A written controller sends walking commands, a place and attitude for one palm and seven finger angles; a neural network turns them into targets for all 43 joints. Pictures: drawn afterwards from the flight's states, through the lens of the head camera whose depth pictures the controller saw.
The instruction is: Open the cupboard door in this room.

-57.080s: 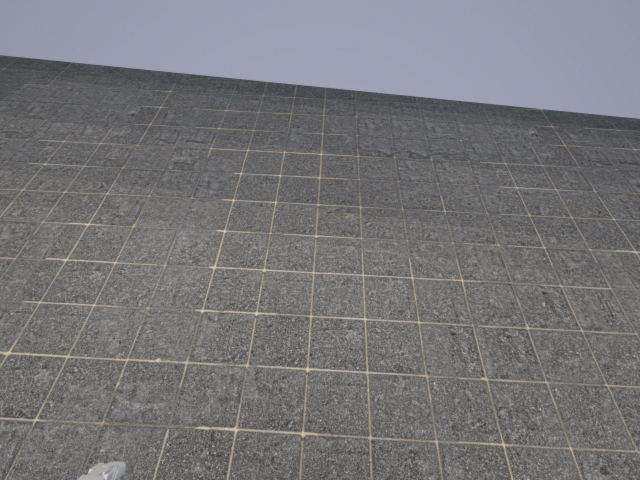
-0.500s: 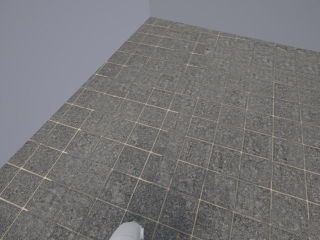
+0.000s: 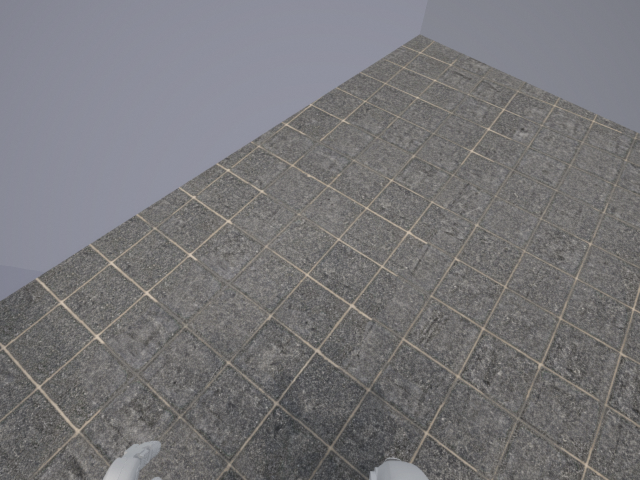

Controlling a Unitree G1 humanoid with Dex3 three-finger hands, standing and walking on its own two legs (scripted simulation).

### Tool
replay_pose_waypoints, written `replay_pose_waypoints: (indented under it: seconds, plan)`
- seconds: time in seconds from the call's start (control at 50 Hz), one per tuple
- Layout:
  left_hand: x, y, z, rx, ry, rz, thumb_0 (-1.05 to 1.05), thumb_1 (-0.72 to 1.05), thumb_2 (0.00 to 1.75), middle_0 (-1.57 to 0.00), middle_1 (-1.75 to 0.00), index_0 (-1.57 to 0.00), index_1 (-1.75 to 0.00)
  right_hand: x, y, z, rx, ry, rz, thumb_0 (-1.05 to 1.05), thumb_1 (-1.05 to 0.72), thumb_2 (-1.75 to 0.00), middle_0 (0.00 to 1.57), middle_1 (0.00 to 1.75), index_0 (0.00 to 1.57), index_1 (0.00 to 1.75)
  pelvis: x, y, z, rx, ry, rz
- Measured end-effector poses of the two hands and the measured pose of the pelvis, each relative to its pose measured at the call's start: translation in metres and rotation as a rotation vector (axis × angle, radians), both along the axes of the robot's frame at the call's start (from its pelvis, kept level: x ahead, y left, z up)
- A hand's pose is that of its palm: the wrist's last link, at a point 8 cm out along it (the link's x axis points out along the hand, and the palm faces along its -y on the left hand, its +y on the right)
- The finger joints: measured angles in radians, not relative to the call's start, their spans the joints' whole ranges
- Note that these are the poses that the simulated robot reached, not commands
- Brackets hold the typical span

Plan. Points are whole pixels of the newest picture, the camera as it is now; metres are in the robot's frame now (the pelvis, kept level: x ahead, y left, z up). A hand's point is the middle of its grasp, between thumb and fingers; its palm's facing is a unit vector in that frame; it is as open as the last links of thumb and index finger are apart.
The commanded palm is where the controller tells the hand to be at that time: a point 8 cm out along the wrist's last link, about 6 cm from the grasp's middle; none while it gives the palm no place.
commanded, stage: turn to face it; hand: left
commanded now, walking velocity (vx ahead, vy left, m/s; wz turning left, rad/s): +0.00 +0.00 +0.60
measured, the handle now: out of the picture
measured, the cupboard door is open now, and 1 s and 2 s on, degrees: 39 39 39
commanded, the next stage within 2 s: none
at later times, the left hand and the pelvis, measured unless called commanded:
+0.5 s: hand out of the picture -0.01 +0.21 -0.19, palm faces +0.36 -0.91 -0.23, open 7.4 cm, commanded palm none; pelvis +0.02 +0.00 -0.02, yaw +20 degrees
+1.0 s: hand out of the picture +0.04 +0.19 -0.15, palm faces +0.57 -0.78 -0.27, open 7.4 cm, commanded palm none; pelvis +0.06 -0.03 +0.00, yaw +37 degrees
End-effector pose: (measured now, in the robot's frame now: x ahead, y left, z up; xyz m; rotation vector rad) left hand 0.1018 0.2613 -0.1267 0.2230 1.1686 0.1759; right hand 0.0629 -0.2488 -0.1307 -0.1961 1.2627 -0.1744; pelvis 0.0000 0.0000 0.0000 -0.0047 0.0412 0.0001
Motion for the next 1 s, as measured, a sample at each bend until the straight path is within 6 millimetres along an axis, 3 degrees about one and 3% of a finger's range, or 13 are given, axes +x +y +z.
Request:
replay_pose_waypoints:
  seconds: [0.08, 0.12, 0.28, 0.38, 0.48, 0.54, 0.66, 0.76, 0.9, 1.0]
  plan:
    - [0.012, -0.017, 0.005, 0.023, -0.068, 0.007, 0.01, 0.90, 0.90, -0.20, -0.30, -0.19, -0.30, -0.001, -0.017, -0.017, 0.027, 0.037, 0.006, 0.01, -0.90, -0.90, 0.20, 0.30, 0.20, 0.30, 0.005, -0.019, -0.008, 0.016, 0.003, 0.049]
    - [0.008, -0.025, 0.007, 0.035, -0.083, 0.017, 0.01, 0.90, 0.90, -0.20, -0.30, -0.19, -0.30, 0.003, -0.026, -0.024, 0.034, 0.050, 0.017, 0.01, -0.90, -0.90, 0.20, 0.30, 0.20, 0.30, 0.005, -0.025, -0.011, 0.019, -0.004, 0.076]
    - [-0.041, -0.048, 0.007, -0.010, 0.002, 0.141, 0.01, 0.90, 0.90, -0.20, -0.30, -0.20, -0.30, 0.047, -0.033, -0.011, 0.032, 0.055, 0.123, 0.01, -0.90, -0.90, 0.19, 0.30, 0.20, 0.30, 0.012, -0.033, 0.002, 0.044, -0.020, 0.196]
    - [-0.079, -0.041, -0.005, -0.040, 0.046, 0.254, 0.01, 0.91, 0.90, -0.20, -0.30, -0.20, -0.30, 0.089, -0.012, -0.003, 0.011, 0.029, 0.240, 0.01, -0.91, -0.90, 0.19, 0.30, 0.19, 0.30, 0.017, -0.026, 0.000, 0.042, -0.019, 0.273]
    - [-0.124, -0.016, -0.032, -0.063, 0.101, 0.367, 0.01, 0.91, 0.90, -0.21, -0.30, -0.20, -0.30, 0.139, 0.025, -0.002, -0.022, -0.068, 0.367, 0.01, -0.90, -0.90, 0.19, 0.30, 0.19, 0.30, 0.020, -0.006, -0.017, 0.018, -0.014, 0.345]
    - [-0.140, -0.001, -0.037, -0.052, 0.148, 0.416, 0.01, 0.91, 0.90, -0.20, -0.30, -0.20, -0.30, 0.154, 0.044, 0.004, -0.033, -0.116, 0.414, 0.00, -0.90, -0.90, 0.19, 0.30, 0.20, 0.30, 0.021, 0.001, -0.018, 0.015, -0.015, 0.367]
    - [-0.129, 0.014, -0.017, -0.036, 0.090, 0.467, 0.01, 0.91, 0.90, -0.20, -0.30, -0.19, -0.30, 0.157, 0.062, 0.015, -0.033, -0.099, 0.471, 0.00, -0.90, -0.90, 0.20, 0.30, 0.20, 0.30, 0.026, 0.005, -0.003, -0.007, -0.013, 0.423]
    - [-0.108, 0.013, -0.004, -0.020, 0.014, 0.486, 0.01, 0.91, 0.90, -0.20, -0.30, -0.19, -0.30, 0.156, 0.062, 0.011, -0.009, -0.052, 0.498, 0.00, -0.90, -0.90, 0.20, 0.30, 0.20, 0.30, 0.034, 0.000, 0.002, -0.011, -0.012, 0.474]
    - [-0.081, -0.009, 0.003, 0.027, -0.074, 0.522, 0.01, 0.90, 0.90, -0.20, -0.30, -0.19, -0.30, 0.169, 0.043, -0.016, 0.026, 0.013, 0.520, 0.01, -0.90, -0.90, 0.20, 0.30, 0.20, 0.30, 0.055, -0.023, -0.009, 0.013, -0.003, 0.561]
    - [-0.095, -0.038, 0.009, 0.023, -0.052, 0.590, 0.01, 0.90, 0.90, -0.20, -0.30, -0.20, -0.30, 0.191, 0.038, -0.019, 0.025, 0.048, 0.569, 0.01, -0.90, -0.90, 0.20, 0.30, 0.20, 0.30, 0.061, -0.031, -0.004, 0.030, -0.024, 0.637]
